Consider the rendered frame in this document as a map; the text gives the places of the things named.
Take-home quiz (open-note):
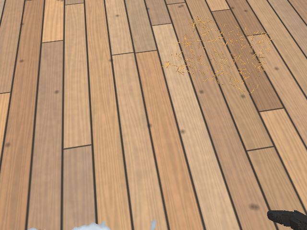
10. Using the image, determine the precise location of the right robot hand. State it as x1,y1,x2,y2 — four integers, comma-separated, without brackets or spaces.
267,210,307,230

